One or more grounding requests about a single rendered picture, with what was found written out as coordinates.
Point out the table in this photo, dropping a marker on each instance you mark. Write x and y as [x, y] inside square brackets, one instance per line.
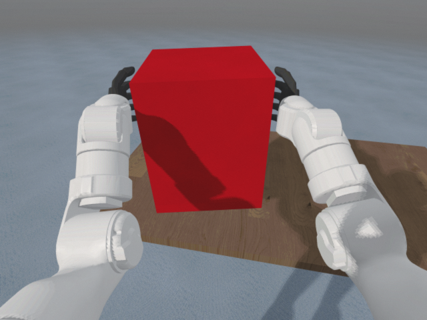
[283, 231]

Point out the carton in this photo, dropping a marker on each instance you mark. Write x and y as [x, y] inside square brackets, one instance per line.
[204, 117]

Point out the robot right forearm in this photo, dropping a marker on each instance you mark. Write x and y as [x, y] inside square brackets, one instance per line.
[335, 175]

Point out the right robot hand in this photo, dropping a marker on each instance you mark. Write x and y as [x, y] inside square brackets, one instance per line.
[288, 88]

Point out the robot left forearm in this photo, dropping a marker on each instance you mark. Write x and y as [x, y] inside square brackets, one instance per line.
[103, 151]

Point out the left robot upper arm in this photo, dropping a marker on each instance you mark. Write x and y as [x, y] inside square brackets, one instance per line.
[94, 251]

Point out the right robot upper arm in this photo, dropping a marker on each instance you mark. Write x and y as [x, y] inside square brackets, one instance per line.
[364, 240]

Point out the left robot hand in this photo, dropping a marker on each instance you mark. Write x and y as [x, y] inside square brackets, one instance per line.
[120, 87]

